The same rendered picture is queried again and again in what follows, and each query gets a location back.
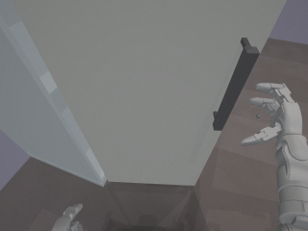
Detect fridge door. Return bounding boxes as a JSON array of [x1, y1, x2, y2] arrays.
[[11, 0, 287, 186]]

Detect robot left hand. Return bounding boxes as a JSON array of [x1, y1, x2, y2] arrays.
[[51, 203, 83, 231]]

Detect robot right hand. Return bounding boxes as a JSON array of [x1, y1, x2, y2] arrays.
[[240, 83, 302, 146]]

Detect robot right forearm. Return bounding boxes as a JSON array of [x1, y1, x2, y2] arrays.
[[275, 134, 308, 229]]

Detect handle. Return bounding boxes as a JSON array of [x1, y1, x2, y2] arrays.
[[213, 38, 260, 131]]

